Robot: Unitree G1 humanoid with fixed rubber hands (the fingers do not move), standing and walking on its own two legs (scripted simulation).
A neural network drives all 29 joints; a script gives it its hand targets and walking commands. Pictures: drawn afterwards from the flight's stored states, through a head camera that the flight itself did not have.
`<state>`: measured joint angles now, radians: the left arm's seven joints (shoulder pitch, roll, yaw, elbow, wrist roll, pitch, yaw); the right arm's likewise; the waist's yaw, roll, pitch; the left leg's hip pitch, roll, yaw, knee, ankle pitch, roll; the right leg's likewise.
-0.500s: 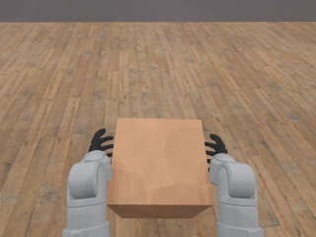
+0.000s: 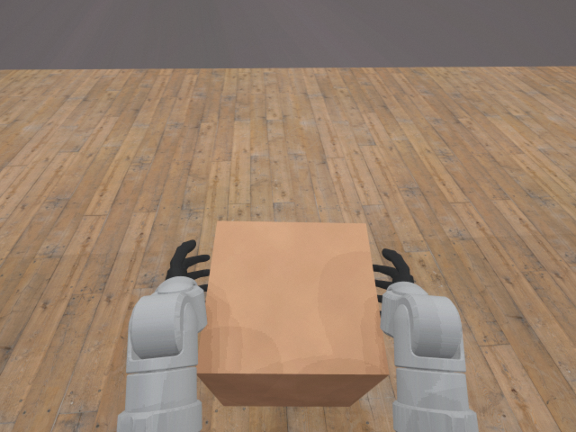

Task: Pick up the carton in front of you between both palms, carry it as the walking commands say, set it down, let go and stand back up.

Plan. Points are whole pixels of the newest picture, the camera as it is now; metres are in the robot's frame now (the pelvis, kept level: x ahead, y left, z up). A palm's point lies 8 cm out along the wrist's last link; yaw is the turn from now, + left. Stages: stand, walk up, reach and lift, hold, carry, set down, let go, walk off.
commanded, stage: carry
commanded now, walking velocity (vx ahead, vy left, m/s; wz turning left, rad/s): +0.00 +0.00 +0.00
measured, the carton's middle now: (289, 321) +0.32 +0.00 +0.00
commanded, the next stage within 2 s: hold in 1.52 s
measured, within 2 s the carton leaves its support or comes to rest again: neither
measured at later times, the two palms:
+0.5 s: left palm (178, 297) +0.30 +0.15 +0.09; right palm (393, 305) +0.29 -0.13 +0.08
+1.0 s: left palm (172, 348) +0.25 +0.15 +0.05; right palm (395, 354) +0.24 -0.13 +0.04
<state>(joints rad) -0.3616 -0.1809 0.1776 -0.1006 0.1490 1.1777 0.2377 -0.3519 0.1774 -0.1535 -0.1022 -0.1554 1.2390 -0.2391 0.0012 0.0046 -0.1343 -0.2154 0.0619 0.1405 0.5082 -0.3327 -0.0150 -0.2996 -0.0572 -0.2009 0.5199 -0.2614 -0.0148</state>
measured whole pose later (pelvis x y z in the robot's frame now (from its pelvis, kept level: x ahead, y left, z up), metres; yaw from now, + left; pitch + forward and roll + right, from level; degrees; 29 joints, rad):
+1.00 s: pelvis -0.04 +0.01 +0.00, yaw +0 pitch +1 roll +0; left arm -0.28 -0.16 0.16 0.19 0.24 0.86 0.13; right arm -0.26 0.15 -0.13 0.19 -0.23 0.92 -0.15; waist 0.00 0.00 -0.12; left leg -0.23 0.05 0.16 0.52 -0.31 0.01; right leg -0.31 -0.07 -0.17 0.51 -0.22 -0.01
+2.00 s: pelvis -0.07 -0.01 +0.00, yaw +7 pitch -9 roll +0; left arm -0.34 -0.17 0.30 0.34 0.32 0.68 -0.02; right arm -0.32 0.17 -0.26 0.31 -0.33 0.74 0.00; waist 0.00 0.02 0.03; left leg -0.06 -0.01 -0.03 0.42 -0.21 0.00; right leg -0.09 0.01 -0.01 0.41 -0.16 -0.01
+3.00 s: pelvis -0.09 -0.01 -0.05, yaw +7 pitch +21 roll +1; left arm -0.60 -0.27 0.49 0.49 0.33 0.19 0.12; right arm -0.63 0.08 -0.43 0.58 -0.36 0.23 0.03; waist -0.01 0.04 0.10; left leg -0.88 -0.06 -0.05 0.81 -0.29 0.00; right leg -0.92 0.03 0.06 0.81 -0.25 0.00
